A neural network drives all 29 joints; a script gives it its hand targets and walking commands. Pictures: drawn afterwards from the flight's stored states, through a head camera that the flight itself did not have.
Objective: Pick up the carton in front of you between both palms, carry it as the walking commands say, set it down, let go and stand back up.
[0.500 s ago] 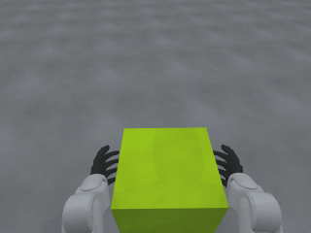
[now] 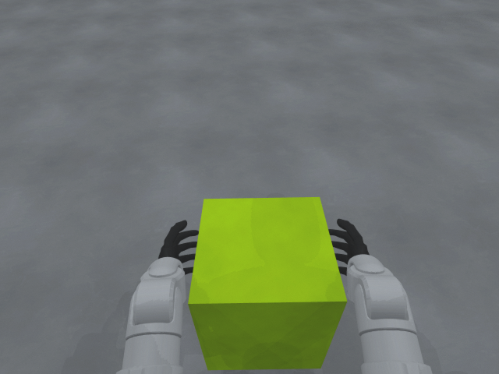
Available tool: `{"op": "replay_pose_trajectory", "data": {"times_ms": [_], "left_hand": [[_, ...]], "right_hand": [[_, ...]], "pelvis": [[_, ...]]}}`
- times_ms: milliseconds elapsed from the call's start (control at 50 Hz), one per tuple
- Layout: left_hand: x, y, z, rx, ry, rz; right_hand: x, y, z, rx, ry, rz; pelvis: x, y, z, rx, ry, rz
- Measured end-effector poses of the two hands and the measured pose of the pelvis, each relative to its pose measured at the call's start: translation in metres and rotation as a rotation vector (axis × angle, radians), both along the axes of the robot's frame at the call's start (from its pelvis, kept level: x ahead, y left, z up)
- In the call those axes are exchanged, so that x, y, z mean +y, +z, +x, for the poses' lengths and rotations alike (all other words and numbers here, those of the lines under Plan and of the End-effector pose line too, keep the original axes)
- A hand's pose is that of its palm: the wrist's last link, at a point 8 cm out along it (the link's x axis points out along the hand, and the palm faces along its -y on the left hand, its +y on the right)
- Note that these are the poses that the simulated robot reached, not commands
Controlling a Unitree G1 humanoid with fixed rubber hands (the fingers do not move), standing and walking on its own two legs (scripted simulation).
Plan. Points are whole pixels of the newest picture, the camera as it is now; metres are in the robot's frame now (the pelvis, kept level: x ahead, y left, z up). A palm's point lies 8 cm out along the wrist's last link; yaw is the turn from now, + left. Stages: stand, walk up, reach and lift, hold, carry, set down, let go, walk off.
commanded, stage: carry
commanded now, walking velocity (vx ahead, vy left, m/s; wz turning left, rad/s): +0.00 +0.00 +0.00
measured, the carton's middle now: (263, 284) +0.29 +0.00 -0.05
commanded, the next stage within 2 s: none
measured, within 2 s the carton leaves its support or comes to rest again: neither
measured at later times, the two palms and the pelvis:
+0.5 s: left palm (180, 230) +0.35 +0.14 +0.04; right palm (349, 228) +0.35 -0.16 +0.03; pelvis +0.05 -0.02 +0.00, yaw +2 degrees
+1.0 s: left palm (202, 151) +0.57 +0.12 +0.03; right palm (334, 152) +0.56 -0.17 +0.03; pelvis +0.27 -0.02 +0.00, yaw +0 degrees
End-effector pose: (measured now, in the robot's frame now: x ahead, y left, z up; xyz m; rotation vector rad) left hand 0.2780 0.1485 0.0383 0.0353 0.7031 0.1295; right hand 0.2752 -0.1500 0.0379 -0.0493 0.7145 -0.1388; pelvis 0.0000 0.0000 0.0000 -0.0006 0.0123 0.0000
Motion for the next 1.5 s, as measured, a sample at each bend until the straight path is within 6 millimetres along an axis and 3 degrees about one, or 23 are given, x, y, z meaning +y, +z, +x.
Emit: {"op": "replay_pose_trajectory", "data": {"times_ms": [120,240,340,520,620,720,840,940,1020,1180,1380,1500], "left_hand": [[0.001,-0.011,0.009,-0.019,0.000,0.001],[0.000,-0.010,0.014,-0.053,0.000,-0.007],[-0.002,-0.003,0.020,-0.037,-0.008,0.011],[-0.005,0.000,0.072,-0.039,0.034,-0.004],[0.005,-0.003,0.093,-0.028,0.049,-0.020],[0.010,0.005,0.138,-0.053,0.007,-0.021],[-0.006,0.010,0.204,-0.034,-0.065,-0.014],[-0.018,0.006,0.260,-0.068,-0.057,-0.011],[-0.025,-0.009,0.299,-0.054,-0.027,0.025],[-0.018,-0.013,0.332,0.023,0.022,0.028],[-0.015,0.014,0.401,-0.067,-0.024,0.002],[-0.010,0.013,0.433,-0.064,-0.033,-0.007]], "right_hand": [[0.001,-0.010,0.010,-0.018,0.012,-0.014],[-0.001,-0.008,0.014,-0.053,0.004,-0.010],[-0.002,-0.006,0.018,-0.036,0.003,0.000],[-0.006,-0.003,0.079,-0.038,0.033,0.001],[0.005,0.006,0.109,-0.028,0.054,-0.023],[0.009,0.010,0.140,-0.052,0.014,-0.023],[-0.006,0.013,0.185,-0.032,-0.065,-0.010],[-0.018,0.009,0.243,-0.067,-0.065,0.004],[-0.026,-0.011,0.295,-0.056,-0.022,0.023],[-0.019,-0.021,0.338,0.021,0.027,0.024],[-0.015,0.011,0.392,-0.068,-0.018,-0.004],[-0.010,0.017,0.424,-0.064,-0.029,-0.014]], "pelvis": [[0.000,-0.001,-0.002,0.007,0.001,-0.002],[0.000,-0.003,-0.001,0.012,-0.002,-0.005],[-0.001,0.001,0.013,0.012,-0.003,-0.012],[-0.016,0.003,0.059,0.033,0.043,-0.033],[-0.009,0.013,0.087,0.058,0.028,-0.012],[0.008,0.011,0.130,0.054,-0.015,-0.023],[0.010,0.021,0.184,0.070,-0.028,-0.054],[-0.004,0.010,0.236,0.058,-0.024,-0.038],[-0.020,-0.005,0.281,0.030,-0.006,-0.018],[-0.025,0.014,0.326,0.035,0.006,0.010],[-0.008,0.012,0.385,0.011,-0.018,-0.001],[-0.001,0.009,0.410,0.030,-0.030,0.003]]}}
